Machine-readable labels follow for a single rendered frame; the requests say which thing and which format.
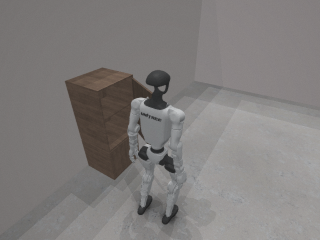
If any cupboard door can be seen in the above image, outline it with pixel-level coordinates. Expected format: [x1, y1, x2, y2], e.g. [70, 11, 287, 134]
[131, 78, 153, 145]

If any robot right hand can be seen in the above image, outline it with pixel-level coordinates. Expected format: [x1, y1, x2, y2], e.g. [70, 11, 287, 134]
[174, 171, 187, 190]

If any right robot foot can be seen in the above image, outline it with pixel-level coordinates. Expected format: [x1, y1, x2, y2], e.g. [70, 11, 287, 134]
[162, 205, 179, 225]

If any robot right upper arm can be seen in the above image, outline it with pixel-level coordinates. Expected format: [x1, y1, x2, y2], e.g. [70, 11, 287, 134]
[168, 107, 186, 152]

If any robot left upper arm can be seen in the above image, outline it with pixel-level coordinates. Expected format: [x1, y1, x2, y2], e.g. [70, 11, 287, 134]
[128, 97, 146, 133]

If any robot left hand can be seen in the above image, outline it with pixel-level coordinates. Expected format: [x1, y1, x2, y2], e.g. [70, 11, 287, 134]
[129, 147, 140, 164]

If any robot head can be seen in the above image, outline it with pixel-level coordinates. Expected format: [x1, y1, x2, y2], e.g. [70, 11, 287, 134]
[144, 70, 171, 110]

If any robot left forearm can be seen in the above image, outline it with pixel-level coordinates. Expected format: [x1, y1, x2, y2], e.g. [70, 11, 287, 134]
[127, 129, 138, 150]

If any robot right forearm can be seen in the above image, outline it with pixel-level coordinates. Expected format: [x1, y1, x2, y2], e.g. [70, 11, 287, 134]
[171, 142, 185, 175]

